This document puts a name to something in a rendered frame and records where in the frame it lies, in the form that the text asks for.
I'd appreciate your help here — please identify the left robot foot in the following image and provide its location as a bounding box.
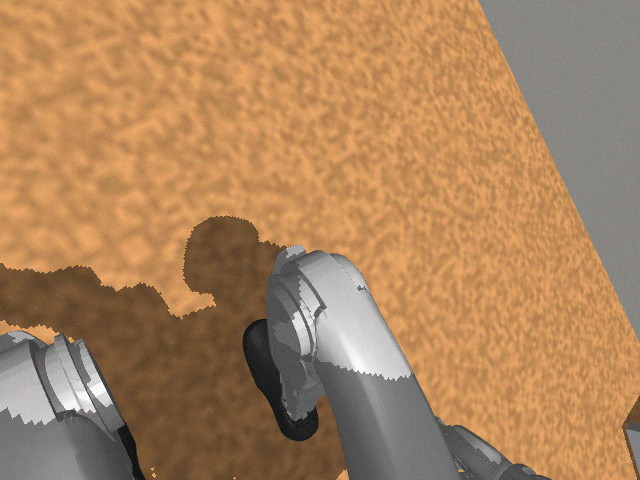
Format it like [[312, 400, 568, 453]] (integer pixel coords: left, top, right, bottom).
[[117, 418, 146, 480]]

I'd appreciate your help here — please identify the right robot foot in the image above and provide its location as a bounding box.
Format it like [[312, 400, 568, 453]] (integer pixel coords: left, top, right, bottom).
[[243, 319, 319, 441]]

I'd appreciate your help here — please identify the right robot hand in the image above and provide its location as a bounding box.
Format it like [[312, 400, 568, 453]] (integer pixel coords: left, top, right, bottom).
[[435, 416, 513, 480]]

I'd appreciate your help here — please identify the right robot arm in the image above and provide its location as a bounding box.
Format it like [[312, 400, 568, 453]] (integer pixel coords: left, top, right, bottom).
[[499, 463, 552, 480]]

